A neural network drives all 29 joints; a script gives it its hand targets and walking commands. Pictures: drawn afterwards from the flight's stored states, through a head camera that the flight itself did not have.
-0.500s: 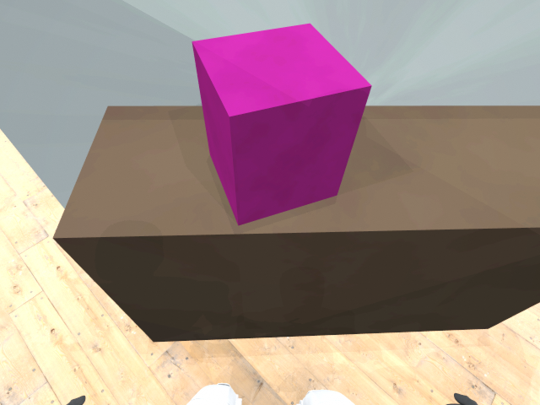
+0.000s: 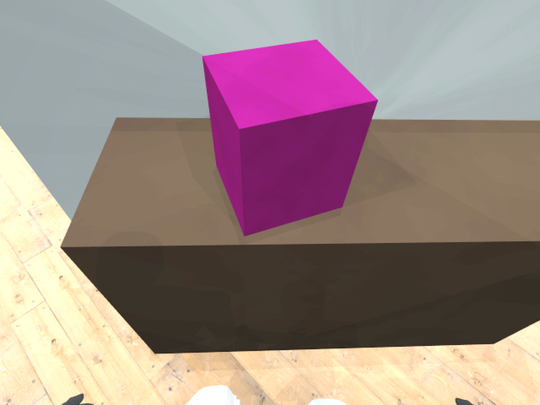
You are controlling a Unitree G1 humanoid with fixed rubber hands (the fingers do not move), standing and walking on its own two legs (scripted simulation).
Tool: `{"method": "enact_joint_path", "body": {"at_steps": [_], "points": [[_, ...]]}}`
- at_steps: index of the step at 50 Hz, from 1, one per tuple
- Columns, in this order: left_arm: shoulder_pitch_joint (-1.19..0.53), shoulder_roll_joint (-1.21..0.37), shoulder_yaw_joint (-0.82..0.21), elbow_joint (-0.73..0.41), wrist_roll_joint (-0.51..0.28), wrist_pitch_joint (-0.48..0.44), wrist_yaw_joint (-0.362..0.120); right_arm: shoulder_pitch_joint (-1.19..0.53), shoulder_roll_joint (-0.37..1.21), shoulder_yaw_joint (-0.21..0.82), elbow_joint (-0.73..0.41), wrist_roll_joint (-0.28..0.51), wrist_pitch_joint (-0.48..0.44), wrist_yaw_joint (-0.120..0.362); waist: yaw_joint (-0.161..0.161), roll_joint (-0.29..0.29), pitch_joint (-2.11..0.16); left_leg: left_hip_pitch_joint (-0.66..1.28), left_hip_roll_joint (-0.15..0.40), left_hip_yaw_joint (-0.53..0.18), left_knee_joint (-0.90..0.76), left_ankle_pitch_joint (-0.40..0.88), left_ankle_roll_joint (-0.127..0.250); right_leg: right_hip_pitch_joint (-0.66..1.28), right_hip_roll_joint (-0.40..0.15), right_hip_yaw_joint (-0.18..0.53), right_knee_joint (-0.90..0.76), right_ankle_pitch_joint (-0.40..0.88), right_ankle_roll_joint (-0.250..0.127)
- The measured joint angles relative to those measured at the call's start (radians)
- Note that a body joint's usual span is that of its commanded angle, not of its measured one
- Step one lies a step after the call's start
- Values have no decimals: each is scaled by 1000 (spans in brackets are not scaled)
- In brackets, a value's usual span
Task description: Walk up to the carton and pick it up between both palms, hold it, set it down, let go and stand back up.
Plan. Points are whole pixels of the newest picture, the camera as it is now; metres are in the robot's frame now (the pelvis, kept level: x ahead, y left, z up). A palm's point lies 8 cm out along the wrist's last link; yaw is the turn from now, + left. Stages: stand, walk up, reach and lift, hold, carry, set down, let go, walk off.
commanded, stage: walk up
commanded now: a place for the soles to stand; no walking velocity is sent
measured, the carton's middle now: (279, 139) +0.53 -0.01 +0.08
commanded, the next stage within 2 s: none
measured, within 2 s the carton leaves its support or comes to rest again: neither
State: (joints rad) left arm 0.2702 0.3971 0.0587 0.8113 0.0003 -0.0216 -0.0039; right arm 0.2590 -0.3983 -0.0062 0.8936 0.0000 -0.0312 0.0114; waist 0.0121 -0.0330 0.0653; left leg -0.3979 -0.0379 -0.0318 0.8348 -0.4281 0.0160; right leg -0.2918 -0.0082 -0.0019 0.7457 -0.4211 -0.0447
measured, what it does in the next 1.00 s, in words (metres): steps on the spot: right foot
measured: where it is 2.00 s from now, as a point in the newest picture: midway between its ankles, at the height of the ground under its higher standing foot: outside the picture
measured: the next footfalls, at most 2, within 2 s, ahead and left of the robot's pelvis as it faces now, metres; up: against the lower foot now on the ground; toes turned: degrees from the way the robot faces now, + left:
right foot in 0.60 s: +0.10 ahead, -0.11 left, +0.00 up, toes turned +3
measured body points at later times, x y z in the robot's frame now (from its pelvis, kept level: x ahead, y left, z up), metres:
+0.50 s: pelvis +0.05 +0.03 +0.01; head +0.09 +0.07 +0.45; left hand +0.11 +0.36 -0.12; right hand +0.13 -0.29 -0.08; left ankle +0.08 +0.15 -0.71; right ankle +0.11 -0.11 -0.67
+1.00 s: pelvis +0.01 -0.01 +0.00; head +0.04 +0.01 +0.45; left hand +0.08 +0.31 -0.12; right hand +0.10 -0.32 -0.11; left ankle +0.06 +0.12 -0.71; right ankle +0.05 -0.11 -0.71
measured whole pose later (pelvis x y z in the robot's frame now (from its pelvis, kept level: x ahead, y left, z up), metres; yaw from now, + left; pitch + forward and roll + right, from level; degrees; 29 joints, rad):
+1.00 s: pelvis +0.01 -0.01 +0.00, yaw +3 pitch -2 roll +0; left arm 0.24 0.38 0.06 0.83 0.00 0.01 -0.01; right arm 0.26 -0.40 -0.01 0.91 0.00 -0.05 -0.02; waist 0.01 -0.03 0.08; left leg -0.38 -0.01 -0.02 0.72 -0.30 0.00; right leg -0.37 0.00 -0.01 0.75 -0.37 -0.03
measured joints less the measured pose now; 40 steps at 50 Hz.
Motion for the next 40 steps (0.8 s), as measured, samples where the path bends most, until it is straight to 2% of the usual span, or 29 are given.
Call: {"method": "enact_joint_path", "body": {"at_steps": [5,7,10,13,22,27,29,31,35,40], "points": [[8,20,0,0,0,-1,-4,0,-2,-19,-1,0,-25,15,-1,1,-2,-1,36,11,-35,4,0,49,-21,-1,0,-36,2],[6,27,0,0,0,0,-4,1,-2,-22,-1,0,-43,15,-1,1,-1,1,36,16,-81,104,0,42,-25,-1,17,-45,7],[-2,29,0,0,0,10,-4,16,-2,-20,0,0,-63,11,-2,-2,3,2,34,21,-80,113,6,-46,-16,-2,179,-76,7],[-21,37,0,0,0,13,-4,40,-2,-18,4,0,-57,-2,-1,-3,2,1,37,-4,-128,116,12,-152,-5,0,231,-86,7],[-23,34,0,0,0,33,-4,42,-1,-18,-8,0,-49,-35,0,-10,4,4,33,-38,-157,131,12,-287,-5,0,231,-51,7],[-22,23,0,-1,0,33,-4,41,-1,-18,-27,0,-25,-36,0,-11,2,2,16,-37,-139,128,3,-201,-5,1,195,1,7],[-21,23,0,0,0,34,-4,34,-1,-17,-30,0,-11,-36,1,-12,1,1,13,-36,-111,116,-10,-102,-6,2,87,57,7],[-22,17,-1,8,0,34,-3,15,-1,-17,-31,0,6,-36,0,2,5,-1,23,-40,-62,91,-23,-26,5,-1,7,19,23],[-23,-18,0,16,0,32,-3,8,0,-5,-30,0,19,-36,-1,22,5,-1,21,-50,-3,-7,-23,-11,17,-4,6,29,24],[-23,-22,0,16,0,24,-3,8,0,-5,-18,0,9,-35,-1,22,5,0,28,-24,-5,-14,-23,-44,16,-5,6,50,18]]}}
